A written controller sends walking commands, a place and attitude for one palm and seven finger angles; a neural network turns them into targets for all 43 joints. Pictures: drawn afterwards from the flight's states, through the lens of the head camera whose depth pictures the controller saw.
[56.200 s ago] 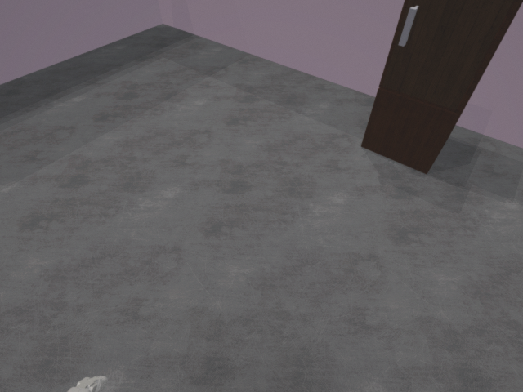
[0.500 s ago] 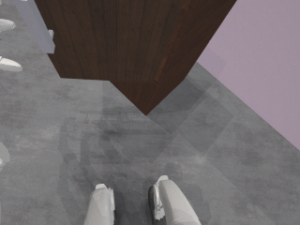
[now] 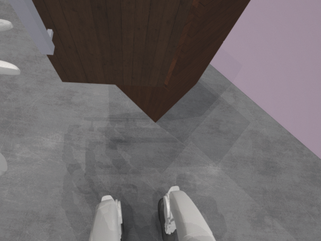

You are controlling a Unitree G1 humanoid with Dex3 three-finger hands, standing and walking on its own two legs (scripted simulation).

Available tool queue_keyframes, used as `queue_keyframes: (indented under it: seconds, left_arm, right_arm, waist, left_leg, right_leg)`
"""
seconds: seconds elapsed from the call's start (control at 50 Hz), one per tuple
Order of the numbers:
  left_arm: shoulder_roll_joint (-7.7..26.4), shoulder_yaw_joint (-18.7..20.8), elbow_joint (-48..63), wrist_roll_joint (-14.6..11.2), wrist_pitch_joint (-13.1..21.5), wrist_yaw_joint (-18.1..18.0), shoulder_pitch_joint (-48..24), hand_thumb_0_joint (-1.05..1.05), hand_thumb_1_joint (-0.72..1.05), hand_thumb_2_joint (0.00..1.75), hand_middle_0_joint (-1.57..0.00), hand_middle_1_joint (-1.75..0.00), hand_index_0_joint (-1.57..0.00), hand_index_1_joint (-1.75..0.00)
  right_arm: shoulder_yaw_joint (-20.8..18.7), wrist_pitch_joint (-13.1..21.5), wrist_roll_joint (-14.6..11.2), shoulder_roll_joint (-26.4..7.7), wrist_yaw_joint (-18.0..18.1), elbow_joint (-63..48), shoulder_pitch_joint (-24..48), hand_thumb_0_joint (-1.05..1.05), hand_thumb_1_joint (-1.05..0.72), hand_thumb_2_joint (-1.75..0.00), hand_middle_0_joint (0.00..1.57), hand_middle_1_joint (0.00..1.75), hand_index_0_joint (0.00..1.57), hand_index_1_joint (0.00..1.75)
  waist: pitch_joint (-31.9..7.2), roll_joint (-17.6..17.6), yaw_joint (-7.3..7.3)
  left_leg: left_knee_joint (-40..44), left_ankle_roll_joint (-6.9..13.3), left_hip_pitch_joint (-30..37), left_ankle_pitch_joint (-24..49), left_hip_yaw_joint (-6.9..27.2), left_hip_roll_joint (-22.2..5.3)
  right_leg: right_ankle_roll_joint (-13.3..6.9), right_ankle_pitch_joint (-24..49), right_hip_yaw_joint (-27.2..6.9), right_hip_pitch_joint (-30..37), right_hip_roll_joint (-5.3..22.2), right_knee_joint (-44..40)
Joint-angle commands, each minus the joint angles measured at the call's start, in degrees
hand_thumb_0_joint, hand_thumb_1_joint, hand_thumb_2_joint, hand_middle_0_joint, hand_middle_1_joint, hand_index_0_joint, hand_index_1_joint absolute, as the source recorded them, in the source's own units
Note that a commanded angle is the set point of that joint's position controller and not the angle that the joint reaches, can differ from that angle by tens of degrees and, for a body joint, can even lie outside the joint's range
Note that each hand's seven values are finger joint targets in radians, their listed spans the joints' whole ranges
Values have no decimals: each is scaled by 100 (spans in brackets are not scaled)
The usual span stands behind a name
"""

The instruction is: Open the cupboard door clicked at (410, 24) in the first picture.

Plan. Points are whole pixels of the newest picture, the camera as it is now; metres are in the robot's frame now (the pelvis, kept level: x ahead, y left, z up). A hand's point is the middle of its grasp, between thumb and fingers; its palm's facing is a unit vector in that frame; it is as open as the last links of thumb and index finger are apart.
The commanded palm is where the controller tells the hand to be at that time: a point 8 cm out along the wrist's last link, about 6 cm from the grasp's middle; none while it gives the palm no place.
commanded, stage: move the hooked fingers beside the handle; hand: left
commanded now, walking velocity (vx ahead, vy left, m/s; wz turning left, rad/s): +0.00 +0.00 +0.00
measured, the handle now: (36, 17) +0.59 +0.22 +0.07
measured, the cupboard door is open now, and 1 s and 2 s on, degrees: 45 45 45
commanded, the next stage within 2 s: slide the fingers in behind the handle in 0.14 s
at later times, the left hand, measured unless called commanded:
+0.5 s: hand (6, 35) +0.55 +0.27 +0.07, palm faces -0.01 -1.00 -0.01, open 14.0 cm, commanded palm +0.54 +0.29 +0.07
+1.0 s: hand (25, 37) +0.54 +0.23 +0.07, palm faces -0.01 -1.00 +0.00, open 14.0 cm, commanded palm +0.53 +0.27 +0.07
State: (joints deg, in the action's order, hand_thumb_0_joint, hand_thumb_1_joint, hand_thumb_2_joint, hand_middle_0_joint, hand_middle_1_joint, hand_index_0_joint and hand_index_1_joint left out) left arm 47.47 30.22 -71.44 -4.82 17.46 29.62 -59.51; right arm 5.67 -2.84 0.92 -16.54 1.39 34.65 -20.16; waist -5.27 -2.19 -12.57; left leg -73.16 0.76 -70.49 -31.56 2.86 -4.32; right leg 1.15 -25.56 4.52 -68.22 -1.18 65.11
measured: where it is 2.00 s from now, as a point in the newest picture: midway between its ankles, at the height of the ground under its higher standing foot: (143, 235)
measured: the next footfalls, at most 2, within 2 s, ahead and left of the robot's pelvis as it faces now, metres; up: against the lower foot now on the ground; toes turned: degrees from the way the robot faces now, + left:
none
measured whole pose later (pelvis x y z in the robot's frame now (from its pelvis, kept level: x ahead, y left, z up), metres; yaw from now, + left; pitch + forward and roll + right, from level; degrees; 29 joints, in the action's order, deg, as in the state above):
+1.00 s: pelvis +0.01 +0.00 +0.01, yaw +0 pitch +28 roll -5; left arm 39.2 27.6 -68.9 -4.5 19.2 22.4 -56.7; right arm 4.4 -2.5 1.7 -15.5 0.2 35.0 -20.8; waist -6.0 -2.5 -12.8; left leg -70.9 0.7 -67.4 -31.5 1.9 -4.1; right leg 1.2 -25.8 3.6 -65.9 -1.0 63.8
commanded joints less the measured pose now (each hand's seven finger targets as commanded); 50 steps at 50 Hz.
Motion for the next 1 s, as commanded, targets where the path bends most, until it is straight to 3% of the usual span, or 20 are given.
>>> queue_keyframes:
  seconds: [0.0,0.02,0.12,0.2,0.22,0.34,0.4,0.44,0.48,0.5,0.56,0.58,0.6,0.64,0.7,0.74,0.78,0.86,0.9,0.98]
  left_arm:
    - [1963,292,1291,-104,378,-27,-2325,0,-50,30,-30,-120,-30,-120]
    - [1804,152,1194,-89,351,-24,-2316,0,-50,30,-30,-120,-30,-120]
    - [1953,202,1316,-30,315,-58,-2474,0,-50,30,-30,-120,-30,-120]
    - [1984,221,1216,-31,248,-86,-2539,0,-50,30,-30,-120,-30,-120]
    - [2110,317,1198,-13,235,-86,-2447,0,-50,30,-30,-120,-30,-120]
    - [1742,89,1266,-44,209,-90,-2424,0,-50,30,-30,-120,-30,-120]
    - [1642,57,1326,-59,215,-125,-2438,0,-50,30,-30,-120,-30,-120]
    - [1768,193,1512,-52,234,-178,-2375,0,-50,30,-30,-120,-30,-120]
    - [1441,16,1598,-72,257,-220,-2335,0,-50,30,-30,-120,-30,-120]
    - [1444,55,1641,-86,266,-259,-2340,0,-50,30,-30,-120,-30,-120]
    - [1397,88,1510,-95,226,-347,-2206,0,-50,30,-30,-120,-30,-120]
    - [1443,145,1486,-90,255,-373,-2189,0,-50,30,-30,-120,-30,-120]
    - [1556,176,1646,-56,305,-413,-2331,0,-50,30,-30,-120,-30,-120]
    - [1246,19,1616,-49,331,-462,-2112,0,-50,30,-30,-120,-30,-120]
    - [1187,45,1855,-95,456,-503,-2114,0,-50,30,-30,-120,-30,-120]
    - [804,-162,1823,-136,446,-509,-1920,0,-50,30,-30,-120,-30,-120]
    - [653,-223,1597,-170,415,-550,-1922,0,-50,30,-30,-120,-30,-120]
    - [872,-61,1442,-113,421,-680,-1947,0,-50,30,-30,-120,-30,-120]
    - [916,-41,1502,-88,540,-726,-2018,0,-50,30,-30,-120,-30,-120]
    - [762,-153,1640,-119,685,-710,-2173,0,-50,30,-30,-120,-30,-120]
  right_arm:
    - [-422,61,-4,-1207,132,-97,-1215,0,-90,-90,20,30,20,30]
    - [-414,65,-11,-1190,132,-94,-1195,0,-90,-90,20,30,20,30]
    - [-404,72,-2,-1211,133,-91,-1228,0,-90,-90,20,30,20,30]
    - [-384,77,3,-1223,140,-97,-1247,0,-90,-90,20,30,20,30]
    - [-378,76,1,-1219,137,-112,-1255,0,-90,-90,20,30,20,30]
    - [-415,77,17,-1210,121,-58,-1314,0,-90,-90,20,30,20,30]
    - [-421,83,23,-1190,103,-53,-1334,0,-90,-90,20,30,20,30]
    - [-445,75,45,-1199,94,-34,-1386,0,-90,-90,20,30,20,30]
    - [-464,74,50,-1154,58,-32,-1403,0,-90,-90,20,30,20,30]
    - [-476,67,51,-1159,43,-17,-1387,0,-90,-90,20,30,20,30]
    - [-480,56,46,-1143,32,-29,-1367,0,-90,-90,20,30,20,30]
    - [-469,62,47,-1137,31,-34,-1376,0,-90,-90,20,30,20,30]
    - [-470,60,53,-1144,28,-34,-1362,0,-90,-90,20,30,20,30]
    - [-494,54,59,-1113,9,-40,-1354,0,-90,-90,20,30,20,30]
    - [-528,53,65,-1105,-14,-40,-1370,0,-90,-90,20,30,20,30]
    - [-552,47,56,-1071,-40,-40,-1348,0,-90,-90,20,30,20,30]
    - [-549,38,54,-1065,-35,-14,-1361,0,-90,-90,20,30,20,30]
    - [-539,41,55,-1064,-11,-45,-1311,0,-90,-90,20,30,20,30]
    - [-533,51,69,-1045,-10,-30,-1287,0,-90,-90,20,30,20,30]
    - [-555,80,73,-1035,-17,-27,-1261,0,-90,-90,20,30,20,30]
  waist:
    - [-3348,-1394,-32]
    - [-3215,-1376,-77]
    - [-3359,-1619,-44]
    - [-3319,-1381,-121]
    - [-3359,-1471,-56]
    - [-3340,-1365,-157]
    - [-3414,-1515,-127]
    - [-3570,-1526,-63]
    - [-3568,-1596,-80]
    - [-3552,-1682,-60]
    - [-3336,-1352,-89]
    - [-3339,-1329,-55]
    - [-3405,-1517,-23]
    - [-3348,-1419,-43]
    - [-3587,-1505,16]
    - [-3431,-1505,17]
    - [-3189,-1210,-63]
    - [-3064,-991,-14]
    - [-3142,-1102,-8]
    - [-3262,-1108,-58]
  left_leg:
    - [715,49,2685,2765,233,122]
    - [710,50,2635,2709,219,118]
    - [725,17,2825,2784,275,101]
    - [688,54,2608,2696,271,100]
    - [685,55,2576,2684,239,109]
    - [708,49,2704,2698,260,83]
    - [726,34,2806,2820,275,91]
    - [748,15,2962,3033,297,85]
    - [762,1,3145,3205,310,84]
    - [792,-29,3216,3237,317,80]
    - [819,27,2905,2964,241,100]
    - [807,38,2827,2947,227,115]
    - [847,5,2936,2991,246,110]
    - [877,-1,3061,3081,244,114]
    - [899,-35,3307,3337,273,113]
    - [946,-49,3420,3393,259,118]
    - [964,-9,3220,3206,244,132]
    - [970,36,2725,2773,139,176]
    - [941,25,2760,2848,132,177]
    - [888,39,2827,2839,136,182]
  right_leg:
    - [-204,1497,-96,1174,-228,-537]
    - [-198,1456,-93,1109,-230,-546]
    - [-209,1387,-58,992,-228,-511]
    - [-180,1415,-68,1067,-227,-514]
    - [-187,1430,-83,1140,-230,-522]
    - [-180,1419,-47,1014,-237,-549]
    - [-198,1478,-43,1004,-238,-539]
    - [-202,1606,-35,1100,-234,-534]
    - [-223,1659,-28,997,-239,-533]
    - [-210,1659,-12,993,-230,-569]
    - [-187,1656,-44,1195,-245,-629]
    - [-208,1680,-68,1241,-243,-610]
    - [-211,1677,-59,1249,-229,-596]
    - [-209,1701,-39,1208,-231,-629]
    - [-219,1839,-36,1293,-230,-619]
    - [-221,1824,-15,1235,-234,-678]
    - [-219,1769,-21,1235,-239,-714]
    - [-198,1716,-98,1546,-219,-728]
    - [-205,1798,-117,1549,-202,-689]
    - [-216,1805,-144,1539,-200,-641]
